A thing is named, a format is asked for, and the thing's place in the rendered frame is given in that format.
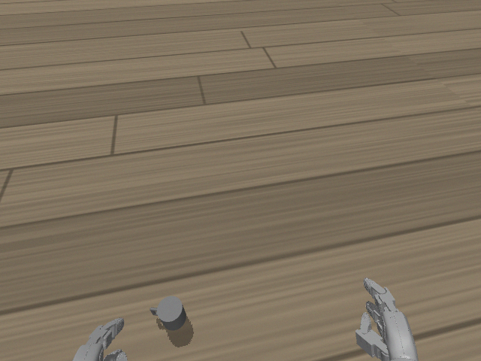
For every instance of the right robot hand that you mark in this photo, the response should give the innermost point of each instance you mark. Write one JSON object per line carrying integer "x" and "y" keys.
{"x": 396, "y": 340}

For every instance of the mug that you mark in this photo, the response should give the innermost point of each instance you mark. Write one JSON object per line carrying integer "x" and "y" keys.
{"x": 171, "y": 312}

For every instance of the left robot hand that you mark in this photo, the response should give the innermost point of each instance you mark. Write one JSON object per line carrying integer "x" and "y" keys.
{"x": 99, "y": 340}

